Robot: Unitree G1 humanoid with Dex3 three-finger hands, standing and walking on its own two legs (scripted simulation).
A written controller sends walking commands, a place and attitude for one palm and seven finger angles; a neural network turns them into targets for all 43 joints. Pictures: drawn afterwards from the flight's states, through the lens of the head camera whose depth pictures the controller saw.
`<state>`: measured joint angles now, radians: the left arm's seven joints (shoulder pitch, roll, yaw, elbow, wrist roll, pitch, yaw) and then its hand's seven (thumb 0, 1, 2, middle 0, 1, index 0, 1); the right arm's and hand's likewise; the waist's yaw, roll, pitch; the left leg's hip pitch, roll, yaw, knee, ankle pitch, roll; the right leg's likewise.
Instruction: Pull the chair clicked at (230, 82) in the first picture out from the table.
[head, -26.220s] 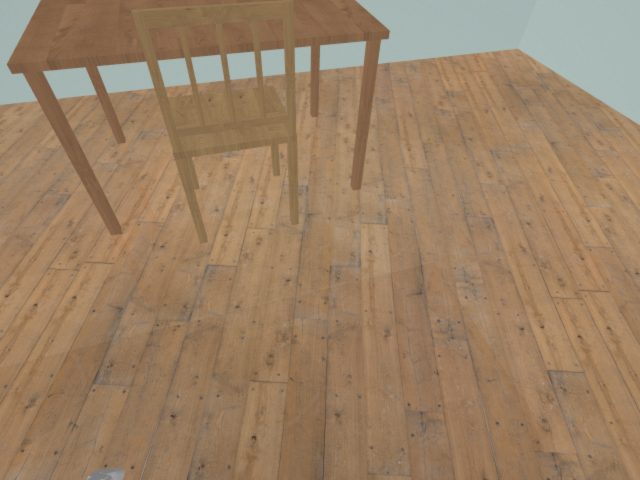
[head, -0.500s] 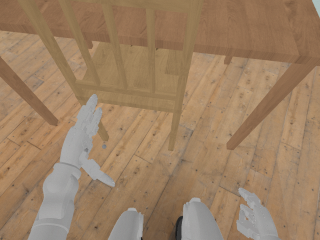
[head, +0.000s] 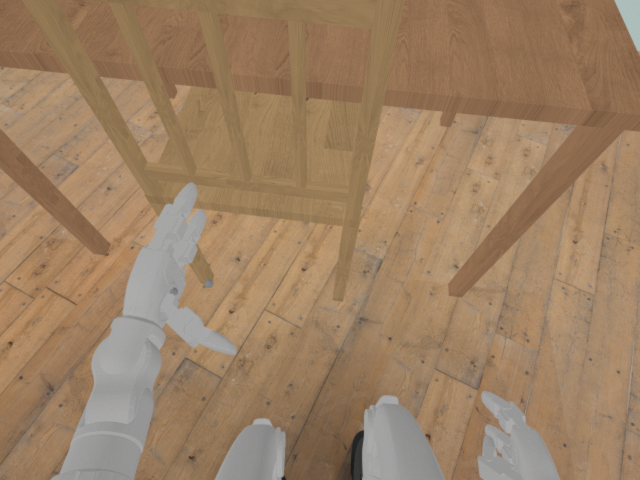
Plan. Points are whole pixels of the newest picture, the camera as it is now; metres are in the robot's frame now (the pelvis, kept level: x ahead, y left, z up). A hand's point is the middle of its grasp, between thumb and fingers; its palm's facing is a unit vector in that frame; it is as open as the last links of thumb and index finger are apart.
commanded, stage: aim the fingers beside a spindle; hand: left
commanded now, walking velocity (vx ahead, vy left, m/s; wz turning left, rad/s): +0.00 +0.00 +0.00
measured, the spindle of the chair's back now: (231, 112) +0.60 +0.14 +0.04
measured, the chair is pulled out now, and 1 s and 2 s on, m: -0.09 -0.09 -0.09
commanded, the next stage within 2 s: push the fingers through the gap in 1.20 s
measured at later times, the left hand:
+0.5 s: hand (216, 272) +0.36 +0.13 +0.02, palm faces -0.17 -0.99 -0.04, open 17.0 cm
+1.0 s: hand (218, 265) +0.37 +0.13 +0.02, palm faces -0.16 -0.99 -0.04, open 17.0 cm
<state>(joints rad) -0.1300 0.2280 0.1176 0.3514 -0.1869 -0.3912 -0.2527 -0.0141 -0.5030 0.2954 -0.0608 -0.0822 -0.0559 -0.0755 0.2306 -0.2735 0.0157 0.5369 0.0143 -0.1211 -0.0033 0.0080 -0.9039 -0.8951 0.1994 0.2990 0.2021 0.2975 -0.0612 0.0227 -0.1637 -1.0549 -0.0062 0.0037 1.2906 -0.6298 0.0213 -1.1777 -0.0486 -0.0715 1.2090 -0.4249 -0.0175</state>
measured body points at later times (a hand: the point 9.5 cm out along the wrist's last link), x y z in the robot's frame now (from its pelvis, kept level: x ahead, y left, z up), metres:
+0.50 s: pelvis +0.00 +0.00 +0.00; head +0.12 +0.00 +0.43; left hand +0.36 +0.18 +0.03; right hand +0.15 -0.25 -0.11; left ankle -0.01 +0.11 -0.62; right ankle +0.08 -0.12 -0.62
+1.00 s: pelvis +0.00 +0.00 +0.00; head +0.12 +0.00 +0.43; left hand +0.37 +0.18 +0.03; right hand +0.14 -0.26 -0.11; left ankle -0.01 +0.11 -0.62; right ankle +0.08 -0.12 -0.62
